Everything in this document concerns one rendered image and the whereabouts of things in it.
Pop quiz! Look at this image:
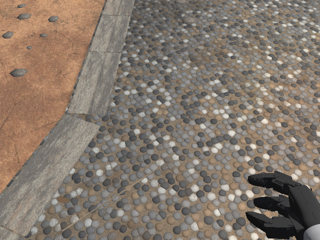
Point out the right robot hand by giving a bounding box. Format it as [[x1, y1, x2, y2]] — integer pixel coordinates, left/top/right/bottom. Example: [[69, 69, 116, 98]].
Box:
[[245, 170, 320, 240]]

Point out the robot right forearm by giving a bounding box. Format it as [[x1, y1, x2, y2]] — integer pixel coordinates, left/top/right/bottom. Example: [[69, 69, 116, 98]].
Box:
[[303, 224, 320, 240]]

